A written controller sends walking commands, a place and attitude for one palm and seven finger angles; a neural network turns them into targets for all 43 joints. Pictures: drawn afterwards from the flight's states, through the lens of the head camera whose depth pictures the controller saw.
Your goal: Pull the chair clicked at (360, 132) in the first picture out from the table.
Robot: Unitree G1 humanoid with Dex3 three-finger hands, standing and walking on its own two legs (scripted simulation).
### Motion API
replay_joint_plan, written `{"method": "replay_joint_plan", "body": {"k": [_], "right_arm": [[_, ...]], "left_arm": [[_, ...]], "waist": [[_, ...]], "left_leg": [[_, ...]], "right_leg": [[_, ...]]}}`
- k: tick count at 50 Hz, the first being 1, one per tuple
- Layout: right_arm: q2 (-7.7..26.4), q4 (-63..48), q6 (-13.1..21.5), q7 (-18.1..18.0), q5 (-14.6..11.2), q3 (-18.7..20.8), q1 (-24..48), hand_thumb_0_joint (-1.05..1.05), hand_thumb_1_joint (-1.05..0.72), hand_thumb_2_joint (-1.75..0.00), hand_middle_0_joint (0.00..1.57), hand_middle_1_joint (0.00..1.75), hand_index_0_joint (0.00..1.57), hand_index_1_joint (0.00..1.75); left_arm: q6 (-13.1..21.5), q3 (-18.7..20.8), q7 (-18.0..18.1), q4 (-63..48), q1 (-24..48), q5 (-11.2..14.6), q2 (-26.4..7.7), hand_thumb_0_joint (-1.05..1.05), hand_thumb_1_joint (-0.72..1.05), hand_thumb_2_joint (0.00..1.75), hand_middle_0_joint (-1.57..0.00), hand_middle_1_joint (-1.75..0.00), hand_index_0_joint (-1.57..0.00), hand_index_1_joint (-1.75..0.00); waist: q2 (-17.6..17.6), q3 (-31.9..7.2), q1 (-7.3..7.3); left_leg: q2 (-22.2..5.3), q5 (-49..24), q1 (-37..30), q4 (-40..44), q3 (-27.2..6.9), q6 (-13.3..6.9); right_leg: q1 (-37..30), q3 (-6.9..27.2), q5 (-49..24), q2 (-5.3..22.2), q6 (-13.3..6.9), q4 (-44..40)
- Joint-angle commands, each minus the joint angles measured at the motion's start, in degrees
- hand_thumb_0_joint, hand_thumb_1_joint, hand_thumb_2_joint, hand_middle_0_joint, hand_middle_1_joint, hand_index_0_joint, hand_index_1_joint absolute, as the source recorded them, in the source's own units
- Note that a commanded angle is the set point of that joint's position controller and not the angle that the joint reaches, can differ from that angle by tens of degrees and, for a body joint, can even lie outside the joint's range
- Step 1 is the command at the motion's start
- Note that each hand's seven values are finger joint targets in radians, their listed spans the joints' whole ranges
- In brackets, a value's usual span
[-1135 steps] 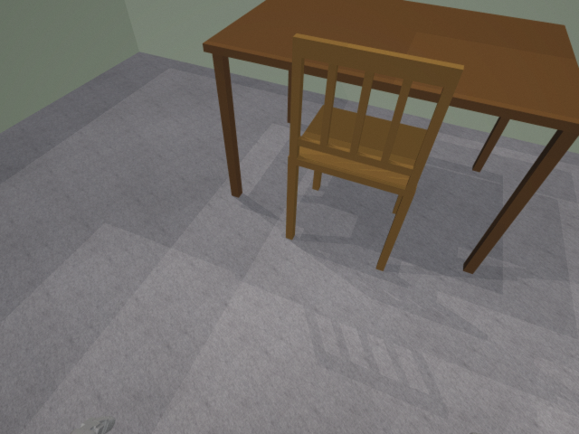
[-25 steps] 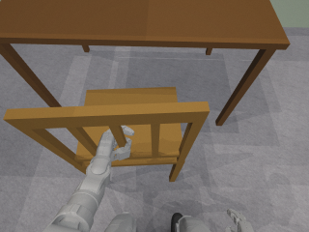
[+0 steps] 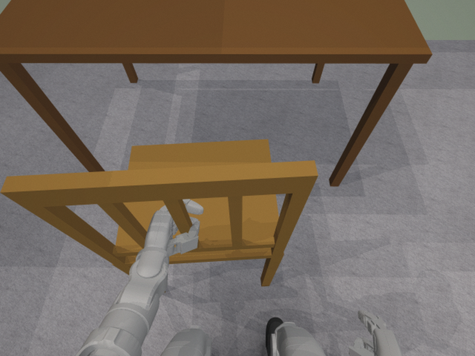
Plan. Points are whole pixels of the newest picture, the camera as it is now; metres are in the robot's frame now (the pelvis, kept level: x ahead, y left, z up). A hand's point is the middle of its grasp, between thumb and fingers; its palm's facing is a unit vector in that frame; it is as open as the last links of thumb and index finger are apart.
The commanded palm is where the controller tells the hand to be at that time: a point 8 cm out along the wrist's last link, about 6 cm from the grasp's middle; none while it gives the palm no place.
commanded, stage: step backward, pulling the chair out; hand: left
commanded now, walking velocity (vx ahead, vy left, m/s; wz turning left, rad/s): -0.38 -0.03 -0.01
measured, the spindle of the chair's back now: (184, 224) +0.35 +0.11 -0.08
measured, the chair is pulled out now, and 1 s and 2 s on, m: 0.34 0.48 0.56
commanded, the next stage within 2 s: stop walking, hand still on the chair in 1.14 s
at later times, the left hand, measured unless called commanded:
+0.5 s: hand (191, 256) +0.28 +0.09 -0.06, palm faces -0.07 -0.98 -0.16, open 5.4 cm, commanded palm +0.25 +0.15 -0.07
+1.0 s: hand (195, 318) +0.18 +0.07 -0.06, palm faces -0.05 -0.98 -0.17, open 5.5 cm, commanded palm +0.17 +0.13 -0.07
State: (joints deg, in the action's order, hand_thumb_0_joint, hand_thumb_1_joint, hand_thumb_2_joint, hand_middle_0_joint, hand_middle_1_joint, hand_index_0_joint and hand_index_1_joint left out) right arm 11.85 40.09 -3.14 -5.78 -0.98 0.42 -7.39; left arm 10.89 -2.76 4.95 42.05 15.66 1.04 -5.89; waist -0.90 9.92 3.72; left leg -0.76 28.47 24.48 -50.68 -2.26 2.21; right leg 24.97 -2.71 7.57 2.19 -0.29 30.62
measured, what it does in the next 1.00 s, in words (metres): walks backwards: left foot, then right foot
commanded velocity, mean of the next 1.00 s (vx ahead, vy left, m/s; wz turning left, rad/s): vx -0.36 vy -0.04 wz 0.05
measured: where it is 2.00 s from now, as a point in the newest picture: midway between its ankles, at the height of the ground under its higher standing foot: outside the picture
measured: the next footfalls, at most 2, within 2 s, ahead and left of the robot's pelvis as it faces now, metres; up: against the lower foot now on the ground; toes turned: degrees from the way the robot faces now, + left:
left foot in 0.08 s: -0.01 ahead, +0.15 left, +0.00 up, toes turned -2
right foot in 0.32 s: -0.01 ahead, -0.15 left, +0.00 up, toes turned -6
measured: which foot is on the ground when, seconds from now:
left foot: up 0.00-0.06, down 0.08-0.86, up 0.88-1.00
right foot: down 0.00-0.12, up 0.14-0.30, down 0.32-0.62, up 0.64-0.78, down 0.80-1.00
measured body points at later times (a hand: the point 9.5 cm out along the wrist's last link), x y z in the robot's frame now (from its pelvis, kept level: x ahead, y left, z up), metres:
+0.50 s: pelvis -0.06 -0.01 +0.01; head +0.05 -0.03 +0.45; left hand +0.28 +0.14 -0.05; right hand +0.03 -0.27 -0.12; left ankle -0.05 +0.14 -0.69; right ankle -0.05 -0.14 -0.73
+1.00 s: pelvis -0.14 -0.03 +0.01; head -0.04 -0.06 +0.45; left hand +0.18 +0.13 -0.05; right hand -0.02 -0.28 -0.13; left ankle -0.14 +0.12 -0.68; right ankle -0.14 -0.14 -0.73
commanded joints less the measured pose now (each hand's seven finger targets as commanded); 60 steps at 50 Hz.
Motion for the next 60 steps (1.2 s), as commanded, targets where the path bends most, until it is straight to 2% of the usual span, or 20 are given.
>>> {"method": "replay_joint_plan", "body": {"k": [1, 3, 5, 7, 10, 14, 16, 18, 19, 23, 26, 28, 30, 33, 41, 43, 45, 48, 54, 60], "right_arm": [[6.91, -4.72, 2.45, -1.26, 0.0, 0.96, -1.65, 0.0, -0.9, -0.9, 0.2, 0.3, 0.2, 0.3], [8.04, -4.72, 2.22, -1.77, -0.02, 1.51, -2.86, 0.0, -0.9, -0.9, 0.2, 0.3, 0.2, 0.3], [11.02, -7.47, 1.19, -1.71, 0.39, 3.13, -1.47, 0.0, -0.9, -0.9, 0.2, 0.3, 0.2, 0.3], [7.88, -6.97, 1.42, 0.29, 2.65, 2.51, -1.21, 0.0, -0.9, -0.9, 0.2, 0.3, 0.2, 0.3], [8.07, -5.46, 2.08, 1.64, 1.97, 3.17, -2.7, 0.0, -0.9, -0.9, 0.2, 0.3, 0.2, 0.3], [8.44, -3.86, 3.23, 2.04, 1.16, 3.71, -5.35, 0.0, -0.9, -0.9, 0.2, 0.3, 0.2, 0.3], [8.22, -3.5, 2.8, 2.13, 0.4, 3.16, -5.25, 0.0, -0.9, -0.9, 0.2, 0.3, 0.2, 0.3], [6.87, -5.27, 2.37, 0.53, -0.06, 2.58, -3.65, 0.0, -0.9, -0.9, 0.2, 0.3, 0.2, 0.3], [8.3, -4.87, 2.51, -0.39, -0.62, 3.71, -3.54, 0.0, -0.9, -0.9, 0.2, 0.3, 0.2, 0.3], [6.55, -5.95, 2.15, -0.49, -0.26, 0.96, 0.65, 0.0, -0.9, -0.9, 0.2, 0.3, 0.2, 0.3], [7.77, -6.91, 1.24, -1.02, -0.31, 1.16, 0.25, 0.0, -0.9, -0.9, 0.2, 0.3, 0.2, 0.3], [10.02, -8.99, 1.03, -1.01, -0.25, 2.45, 0.32, 0.0, -0.9, -0.9, 0.2, 0.3, 0.2, 0.3], [9.93, -9.26, 0.84, 0.55, -0.96, 2.7, -2.08, 0.0, -0.9, -0.9, 0.2, 0.3, 0.2, 0.3], [8.42, -9.25, 1.9, 1.81, 1.82, 2.3, -0.48, 0.0, -0.9, -0.9, 0.2, 0.3, 0.2, 0.3], [8.56, -6.3, 4.16, 2.07, 0.55, 3.39, -2.25, 0.0, -0.9, -0.9, 0.2, 0.3, 0.2, 0.3], [7.83, -6.86, 4.03, 0.34, -0.73, 3.79, -2.68, 0.0, -0.9, -0.9, 0.2, 0.3, 0.2, 0.3], [8.41, -7.3, 4.17, -0.36, -1.03, 2.8, 1.02, 0.0, -0.9, -0.9, 0.2, 0.3, 0.2, 0.3], [6.36, -5.84, 3.61, -0.03, -0.08, 0.47, 2.06, 0.0, -0.9, -0.9, 0.2, 0.3, 0.2, 0.3], [8.37, -6.05, 1.82, -1.19, -1.03, 1.07, -1.54, 0.0, -0.9, -0.9, 0.2, 0.3, 0.2, 0.3], [8.88, -8.79, 0.0, 0.53, -0.06, 2.09, -1.71, 0.0, -0.9, -0.9, 0.2, 0.3, 0.2, 0.3]], "left_arm": [[1.92, 2.68, 0.24, -5.73, 8.55, -1.02, -7.81, 0.0, 0.9, 0.9, -0.5, -1.45, -0.5, -1.45], [2.14, -0.22, -0.32, -7.06, 9.85, -0.27, -5.54, 0.0, 0.9, 0.9, -0.5, -1.45, -0.5, -1.45], [2.02, -2.55, -0.56, -10.65, 11.27, 0.04, -3.59, 0.0, 0.9, 0.9, -0.5, -1.45, -0.5, -1.45], [3.0, -2.67, -1.46, -15.16, 14.67, -0.74, -2.87, 0.0, 0.9, 0.9, -0.5, -1.45, -0.5, -1.45], [3.02, -1.96, -0.94, -12.82, 13.06, -0.54, -2.09, 0.0, 0.9, 0.9, -0.5, -1.45, -0.5, -1.45], [5.17, -0.42, -0.42, -9.78, 14.27, -1.65, -4.63, 0.0, 0.9, 0.9, -0.5, -1.45, -0.5, -1.45], [6.17, 0.17, -0.67, -8.55, 13.72, -2.6, -6.32, 0.0, 0.9, 0.9, -0.5, -1.45, -0.5, -1.45], [6.74, 2.35, -0.24, -7.52, 13.71, -2.54, -9.31, 0.0, 0.9, 0.9, -0.5, -1.45, -0.5, -1.45], [5.47, 4.92, -0.06, -4.7, 10.92, -1.9, -11.13, 0.0, 0.9, 0.9, -0.5, -1.45, -0.5, -1.45], [4.2, 7.09, 0.15, -6.86, 5.25, -1.34, -11.12, 0.0, 0.9, 0.9, -0.5, -1.45, -0.5, -1.45], [3.24, 5.79, 0.55, -10.41, 2.76, -0.08, -10.71, 0.0, 0.9, 0.9, -0.5, -1.45, -0.5, -1.45], [2.79, 2.75, 0.09, -16.11, 4.07, 0.47, -7.88, 0.0, 0.9, 0.9, -0.5, -1.45, -0.5, -1.45], [2.88, 0.19, -0.84, -15.81, 2.15, 0.15, -5.27, 0.0, 0.9, 0.9, -0.5, -1.45, -0.5, -1.45], [2.2, -0.26, -0.98, -21.72, 3.18, -1.01, -5.2, 0.0, 0.9, 0.9, -0.5, -1.45, -0.5, -1.45], [3.63, 3.2, -0.64, -17.42, 4.0, -1.36, -8.49, 0.0, 0.9, 0.9, -0.5, -1.45, -0.5, -1.45], [3.86, 6.33, -0.08, -15.17, 6.09, -1.27, -13.12, 0.0, 0.9, 0.9, -0.5, -1.45, -0.5, -1.45], [2.4, 5.93, -0.39, -10.36, 5.28, -0.77, -12.93, 0.0, 0.9, 0.9, -0.5, -1.45, -0.5, -1.45], [1.58, 6.98, 0.22, -6.37, 6.97, -1.14, -11.8, 0.0, 0.9, 0.9, -0.5, -1.45, -0.5, -1.45], [-0.17, 2.65, 0.09, -2.5, 10.46, 0.27, -7.82, 0.0, 0.9, 0.9, -0.5, -1.45, -0.5, -1.45], [0.09, -1.77, -0.93, -11.07, 10.37, 0.66, -3.04, 0.0, 0.9, 0.9, -0.5, -1.45, -0.5, -1.45]], "waist": [[10.55, -26.47, -2.18], [7.65, -26.33, -1.22], [-10.01, -23.34, -1.92], [-18.3, -22.97, -1.54], [-13.4, -20.94, -2.09], [-11.11, -25.18, -0.81], [-7.96, -26.99, -0.74], [6.22, -28.78, -1.08], [15.69, -31.11, -2.18], [5.7, -27.24, -2.52], [4.49, -27.66, -2.44], [-0.21, -27.46, -2.61], [-3.95, -25.18, -2.1], [-20.57, -23.39, -2.64], [-9.05, -26.91, -2.42], [13.1, -30.4, -0.93], [11.87, -27.68, -2.87], [5.49, -25.54, -2.78], [11.29, -25.29, -2.4], [-12.31, -23.39, -2.1]], "left_leg": [[-1.52, -2.9, -5.71, 14.23, -0.94, -0.24], [-4.63, -18.53, -11.61, 30.26, 0.44, -1.05], [-18.39, -46.9, -13.26, 29.41, -11.31, -8.02], [-21.85, -64.24, -18.91, 28.4, -11.71, -10.98], [-20.69, -74.58, -26.43, 22.07, -7.48, -10.34], [-16.12, -74.51, -34.83, 12.7, -4.85, -5.78], [-12.54, -65.38, -26.44, 7.47, -1.13, -2.98], [-4.59, -12.82, -3.34, 0.2, 2.31, 0.66], [-2.11, 1.04, -0.23, -4.31, -1.14, 0.51], [-2.31, -2.57, 0.43, 8.13, -1.83, 0.01], [-3.55, -21.78, -7.09, 22.51, 0.41, -0.24], [-11.61, -54.14, -14.27, 25.05, -6.53, -4.45], [-16.1, -62.28, -17.02, 25.47, -8.0, -7.67], [-19.59, -69.04, -19.55, 25.96, -9.43, -10.46], [-13.23, -57.86, -25.11, 11.16, -4.42, -5.34], [-3.26, -13.39, -9.02, 1.81, 3.63, 0.05], [-1.21, -0.34, -1.77, -7.64, -3.76, -0.93], [-1.19, -1.0, 0.63, -3.06, -2.64, -0.18], [-2.38, -11.92, -6.83, 19.38, 0.89, -0.2], [-16.54, -64.83, -22.06, 25.66, -6.5, -8.13]], "right_leg": [[-19.99, 7.95, -21.19, 13.15, -4.98, -6.05], [-19.59, 6.03, -19.43, 9.74, -1.98, -0.08], [-11.99, 1.47, -5.69, 1.3, 1.06, 11.34], [-3.18, 2.77, 18.34, 0.55, 0.35, 19.98], [0.48, 2.83, 17.26, 0.33, -0.84, 16.46], [-7.31, -0.19, 2.65, -0.82, -1.96, -11.5], [-20.16, -0.41, -21.04, 1.31, -2.95, -15.71], [-35.36, 10.92, -62.63, 15.7, -9.32, -4.38], [-37.22, 11.47, -68.5, 18.85, -10.87, -2.66], [-33.12, 6.13, -53.08, 16.88, -7.1, -1.34], [-31.03, 4.04, -45.5, 13.45, -4.33, 2.13], [-22.68, 1.67, -28.05, 6.56, -0.8, 3.51], [-17.02, 1.46, 0.78, 1.52, -1.04, 6.67], [-8.59, 0.72, 18.99, 0.66, -0.74, 11.6], [-16.1, 1.19, -9.16, 2.38, -1.12, -14.84], [-27.96, 8.73, -45.85, 13.15, -5.14, -7.03], [-25.57, 9.37, -51.05, 19.63, -6.99, -4.53], [-27.63, 6.8, -47.26, 18.08, -7.55, -2.33], [-29.66, 5.98, -45.69, 16.4, -5.88, -0.13], [-14.11, 0.67, -0.86, 2.99, 0.01, 5.93]]}}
